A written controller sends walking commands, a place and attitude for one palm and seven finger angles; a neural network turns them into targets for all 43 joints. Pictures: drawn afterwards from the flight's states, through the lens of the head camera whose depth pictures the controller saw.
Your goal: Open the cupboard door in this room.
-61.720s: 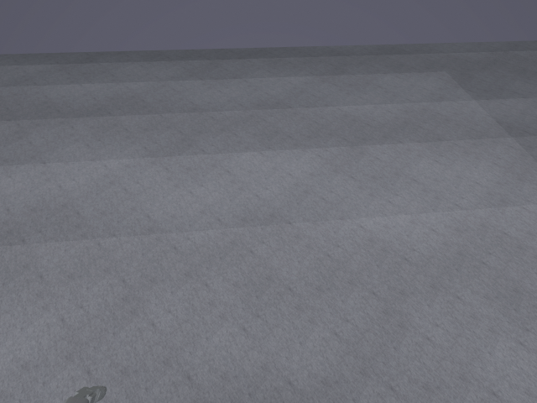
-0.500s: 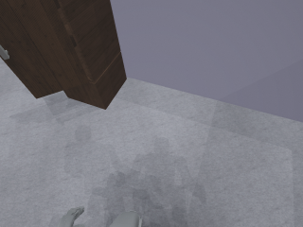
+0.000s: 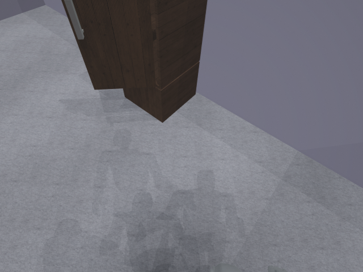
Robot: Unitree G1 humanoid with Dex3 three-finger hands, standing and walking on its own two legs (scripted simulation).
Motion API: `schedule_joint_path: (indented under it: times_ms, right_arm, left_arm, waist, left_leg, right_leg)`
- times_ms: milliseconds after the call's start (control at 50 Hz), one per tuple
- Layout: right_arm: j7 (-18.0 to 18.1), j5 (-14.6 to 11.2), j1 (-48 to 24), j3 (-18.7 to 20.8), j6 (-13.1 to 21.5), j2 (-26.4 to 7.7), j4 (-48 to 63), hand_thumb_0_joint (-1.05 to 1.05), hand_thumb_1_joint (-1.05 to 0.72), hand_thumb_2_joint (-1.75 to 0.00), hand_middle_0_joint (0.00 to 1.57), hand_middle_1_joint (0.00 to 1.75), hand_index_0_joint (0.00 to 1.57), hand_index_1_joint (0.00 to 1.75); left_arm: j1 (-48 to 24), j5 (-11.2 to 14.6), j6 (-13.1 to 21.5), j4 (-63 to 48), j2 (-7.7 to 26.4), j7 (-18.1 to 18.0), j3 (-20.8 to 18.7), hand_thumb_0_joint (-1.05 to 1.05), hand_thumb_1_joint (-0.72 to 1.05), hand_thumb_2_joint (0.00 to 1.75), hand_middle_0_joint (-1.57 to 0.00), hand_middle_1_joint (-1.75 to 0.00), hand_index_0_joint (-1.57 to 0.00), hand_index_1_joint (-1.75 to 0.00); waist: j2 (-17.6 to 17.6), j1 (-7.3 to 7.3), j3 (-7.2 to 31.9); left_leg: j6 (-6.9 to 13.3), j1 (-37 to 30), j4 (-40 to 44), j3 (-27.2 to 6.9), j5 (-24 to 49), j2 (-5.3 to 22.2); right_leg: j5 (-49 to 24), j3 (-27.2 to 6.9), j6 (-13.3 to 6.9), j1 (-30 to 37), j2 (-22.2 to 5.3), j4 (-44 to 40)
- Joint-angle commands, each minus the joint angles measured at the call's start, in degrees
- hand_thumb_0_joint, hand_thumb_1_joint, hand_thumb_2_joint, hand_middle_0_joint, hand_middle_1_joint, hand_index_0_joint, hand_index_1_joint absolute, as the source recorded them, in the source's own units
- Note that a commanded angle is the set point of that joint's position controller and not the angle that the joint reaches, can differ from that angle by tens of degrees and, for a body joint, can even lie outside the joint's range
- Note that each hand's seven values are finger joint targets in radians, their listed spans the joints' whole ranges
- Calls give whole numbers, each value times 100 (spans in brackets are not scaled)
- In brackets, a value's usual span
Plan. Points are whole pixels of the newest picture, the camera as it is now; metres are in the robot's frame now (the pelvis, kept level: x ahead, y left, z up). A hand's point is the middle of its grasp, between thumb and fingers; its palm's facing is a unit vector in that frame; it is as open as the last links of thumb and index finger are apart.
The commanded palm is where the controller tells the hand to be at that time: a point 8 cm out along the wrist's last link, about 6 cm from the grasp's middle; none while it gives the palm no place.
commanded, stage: turn to face it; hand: left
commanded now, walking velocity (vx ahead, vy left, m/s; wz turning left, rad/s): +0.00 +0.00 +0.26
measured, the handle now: (75, 17) +1.00 +0.53 +0.00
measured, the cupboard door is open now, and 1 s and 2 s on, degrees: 46 46 46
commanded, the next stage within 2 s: take the last steps up to it in 0.08 s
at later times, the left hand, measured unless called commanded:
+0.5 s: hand out of the picture -0.03 +0.15 -0.16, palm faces +0.28 -0.94 -0.21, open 7.3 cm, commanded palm none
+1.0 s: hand (91, 226) +0.23 +0.26 -0.15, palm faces +0.17 -0.96 -0.20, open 7.4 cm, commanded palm none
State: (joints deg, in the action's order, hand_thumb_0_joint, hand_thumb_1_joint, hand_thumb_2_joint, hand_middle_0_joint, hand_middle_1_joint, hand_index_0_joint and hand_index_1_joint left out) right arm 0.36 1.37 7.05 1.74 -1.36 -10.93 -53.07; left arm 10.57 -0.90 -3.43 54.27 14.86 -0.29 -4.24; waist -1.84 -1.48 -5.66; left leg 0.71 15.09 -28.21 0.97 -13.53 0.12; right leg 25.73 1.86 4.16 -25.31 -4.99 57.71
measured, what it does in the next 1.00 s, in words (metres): walks ahead: right foot, then left foot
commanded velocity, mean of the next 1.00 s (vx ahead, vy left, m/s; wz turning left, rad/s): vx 0.25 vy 0.08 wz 0.09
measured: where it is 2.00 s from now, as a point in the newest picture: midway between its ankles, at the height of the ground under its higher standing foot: (156, 209)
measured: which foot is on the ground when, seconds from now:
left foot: down 0.00-0.14, up 0.16-0.60, down 0.62-1.00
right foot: up 0.00-0.12, down 0.14-0.62, up 0.64-1.00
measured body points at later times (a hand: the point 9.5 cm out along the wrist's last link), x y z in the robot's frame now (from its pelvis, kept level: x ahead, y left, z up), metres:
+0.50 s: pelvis +0.02 -0.03 +0.01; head +0.05 -0.02 +0.46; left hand -0.04 +0.20 -0.14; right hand +0.13 -0.26 -0.14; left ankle +0.01 +0.12 -0.69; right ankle -0.01 -0.14 -0.74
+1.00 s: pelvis +0.15 +0.05 +0.00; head +0.17 +0.05 +0.45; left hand +0.22 +0.31 -0.14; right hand +0.14 -0.18 -0.16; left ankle +0.06 +0.14 -0.74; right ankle +0.25 -0.04 -0.71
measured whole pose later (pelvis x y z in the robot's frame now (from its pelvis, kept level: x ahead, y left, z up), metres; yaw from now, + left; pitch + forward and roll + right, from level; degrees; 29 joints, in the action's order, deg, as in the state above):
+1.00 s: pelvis +0.15 +0.05 +0.00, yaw +9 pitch -1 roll +3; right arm 0.5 1.8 21.5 1.8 2.2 -9.9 -63.3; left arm 6.0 -1.5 -0.2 56.2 10.5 1.6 -3.4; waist -1.4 0.8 -3.6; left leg 1.3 1.1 -18.8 9.1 -16.9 -1.7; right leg 13.9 5.1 0.3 -27.2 -5.9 42.3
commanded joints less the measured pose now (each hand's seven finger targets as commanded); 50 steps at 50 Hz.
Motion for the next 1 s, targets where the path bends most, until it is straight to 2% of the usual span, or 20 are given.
schedule_joint_path:
  times_ms: [0,40,80,100,120,160,200,260,360,460,500,560,580,600,620,680,740,800,920,980]
  right_arm:
    - [66,31,237,324,35,-1190,223,0,-90,-90,20,30,20,30]
    - [55,19,121,343,3,-1197,223,0,-90,-90,20,30,20,30]
    - [25,-48,-3,330,-2,-1026,225,0,-90,-90,20,30,20,30]
    - [-9,-102,97,290,-6,-698,280,0,-90,-90,20,30,20,30]
    - [-50,-99,-6,266,-47,-580,401,0,-90,-90,20,30,20,30]
    - [-34,-52,-124,339,-136,-682,280,0,-90,-90,20,30,20,30]
    - [-89,-34,64,308,-135,-594,47,0,-90,-90,20,30,20,30]
    - [-170,-22,45,289,-103,-487,-34,0,-90,-90,20,30,20,30]
    - [-240,-6,-374,262,-38,-395,57,0,-90,-90,20,30,20,30]
    - [-300,-25,-603,187,42,-316,140,0,-90,-90,20,30,20,30]
    - [-311,-37,-500,145,98,-264,133,0,-90,-90,20,30,20,30]
    - [-254,-21,436,158,205,-414,-157,0,-90,-90,20,30,20,30]
    - [-172,-4,1210,257,258,-816,-375,0,-90,-90,20,30,20,30]
    - [-85,79,2003,434,294,-1442,-558,0,-90,-90,20,30,20,30]
    - [33,53,2447,441,231,-1599,-673,0,-90,-90,20,30,20,30]
    - [87,19,1285,224,330,-865,-357,0,-90,-90,20,30,20,30]
    - [97,-2,1213,127,481,-598,-416,0,-90,-90,20,30,20,30]
    - [81,2,1265,162,512,-565,-493,0,-90,-90,20,30,20,30]
    - [57,47,1518,145,491,-664,-714,0,-90,-90,20,30,20,30]
    - [57,62,1493,144,453,-696,-805,0,-90,-90,20,30,20,30]
  left_arm:
    - [36,21,172,-416,162,-11,26,0,90,90,-20,-30,-20,-30]
    - [267,33,218,-323,153,-18,29,0,90,90,-20,-30,-20,-30]
    - [748,23,324,-182,307,-51,-11,0,90,90,-20,-30,-20,-30]
    - [838,-49,392,-168,738,-99,-82,0,90,90,-20,-30,-20,-30]
    - [713,-76,397,-236,1097,-103,-117,0,90,90,-20,-30,-20,-30]
    - [431,-45,409,-275,752,-163,-64,0,90,90,-20,-30,-20,-30]
    - [330,-23,469,-302,553,-124,-29,0,90,90,-20,-30,-20,-30]
    - [641,-31,572,-151,455,-108,-52,0,90,90,-20,-30,-20,-30]
    - [1252,-61,667,227,449,-96,-106,0,90,90,-20,-30,-20,-30]
    - [1390,-93,689,502,523,-47,-108,0,90,90,-20,-30,-20,-30]
    - [1284,-99,670,527,598,-30,-118,0,90,90,-20,-30,-20,-30]
    - [948,-69,630,559,563,1,-108,0,90,90,-20,-30,-20,-30]
    - [856,-51,603,470,376,36,-61,0,90,90,-20,-30,-20,-30]
    - [823,-12,595,274,-26,77,16,0,90,90,-20,-30,-20,-30]
    - [245,-44,592,5,-63,43,76,0,90,90,-20,-30,-20,-30]
    - [258,-52,541,217,-53,84,52,0,90,90,-20,-30,-20,-30]
    - [531,-61,467,370,-203,125,77,0,90,90,-20,-30,-20,-30]
    - [344,-61,422,274,-239,137,75,0,90,90,-20,-30,-20,-30]
    - [-493,-41,419,-122,-202,179,78,0,90,90,-20,-30,-20,-30]
    - [-324,-54,449,-129,-135,184,44,0,90,90,-20,-30,-20,-30]
  waist:
    - [1089,224,757]
    - [1046,123,754]
    - [599,-121,884]
    - [-599,-111,896]
    - [-1527,-132,603]
    - [-1373,-37,414]
    - [-820,57,329]
    - [-730,-53,323]
    - [-512,-318,207]
    - [-733,-323,103]
    - [-823,-249,150]
    - [-512,259,283]
    - [390,613,633]
    - [1971,904,938]
    - [1443,1055,662]
    - [1131,448,248]
    - [778,172,192]
    - [667,90,97]
    - [586,185,-143]
    - [546,32,-102]
  left_leg:
    - [869,-371,825,-1178,1871,1333]
    - [780,-90,673,-1265,1559,1245]
    - [397,389,84,-1047,837,831]
    - [-3,1125,-828,-429,-396,187]
    - [-205,1310,-1978,-73,-1919,-276]
    - [-163,1434,-3383,-417,-1766,-34]
    - [-262,1641,-3784,-349,-1119,60]
    - [-339,1779,-3468,-168,-687,172]
    - [-372,2094,-2568,11,-687,314]
    - [-295,1662,-1523,267,-692,303]
    - [-211,1090,-962,410,-725,192]
    - [-109,-898,199,816,-138,-77]
    - [70,-2027,456,313,-486,327]
    - [663,-2741,1054,-1895,-887,1856]
    - [1077,-2360,1503,-2354,-634,2303]
    - [1032,-1106,1732,-1592,-756,1931]
    - [923,-952,1814,-738,646,1585]
    - [978,-774,1942,-348,781,1471]
    - [1000,-651,1906,-222,570,1527]
    - [833,-451,1393,-120,436,1417]
  right_leg:
    - [35,125,-68,455,192,-1078]
    - [-344,219,-107,1012,327,-1853]
    - [-1350,98,-143,2014,173,-3357]
    - [-1482,-1124,-469,2473,-903,-3990]
    - [-1647,-2004,-1124,1855,-1981,-4409]
    - [-2269,-1850,-1430,1429,-1775,-4272]
    - [-2493,-1077,-1194,1718,-1381,-4138]
    - [-1822,-727,-1025,2046,-1371,-4373]
    - [-1362,-808,-1158,2653,-1701,-4636]
    - [-1420,-452,-1140,2458,-1761,-4577]
    - [-1534,-241,-1084,2170,-1689,-4396]
    - [-1153,304,-758,966,-1245,-3650]
    - [-979,681,-571,296,-861,-2457]
    - [642,1125,-262,-954,-52,-652]
    - [956,513,-388,-1492,72,409]
    - [-175,-50,-477,-1428,-369,1193]
    - [-764,8,-407,-1064,-324,757]
    - [-1099,85,-375,-802,-310,-15]
    - [-1261,258,-409,-168,-122,-1541]
    - [-1255,436,-471,697,104,-2116]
